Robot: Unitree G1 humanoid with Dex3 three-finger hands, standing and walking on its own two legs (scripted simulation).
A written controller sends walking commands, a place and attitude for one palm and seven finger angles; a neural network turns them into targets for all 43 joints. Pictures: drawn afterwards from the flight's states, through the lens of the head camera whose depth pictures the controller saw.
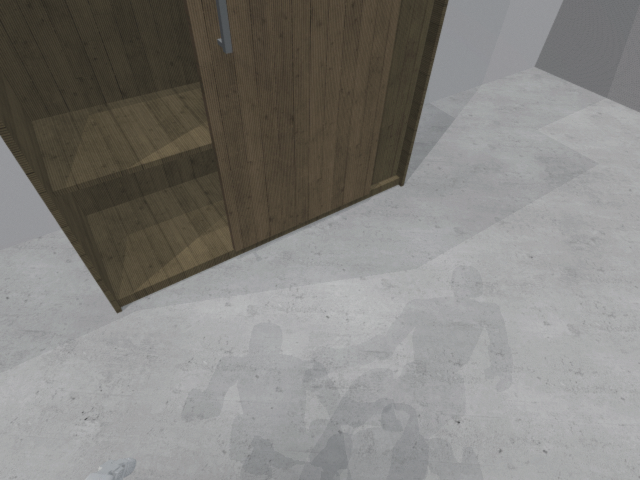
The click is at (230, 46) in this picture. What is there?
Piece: wardrobe's sliding door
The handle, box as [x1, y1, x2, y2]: [216, 0, 232, 53]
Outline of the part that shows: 216,0 221,37 217,39 217,41 223,48 223,51 226,53 232,52 225,0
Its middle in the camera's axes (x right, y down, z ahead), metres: -0.25 -0.57 +0.91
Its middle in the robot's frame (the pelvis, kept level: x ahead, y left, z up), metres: +1.07 +0.32 +0.20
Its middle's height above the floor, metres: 0.97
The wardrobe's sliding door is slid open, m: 0.46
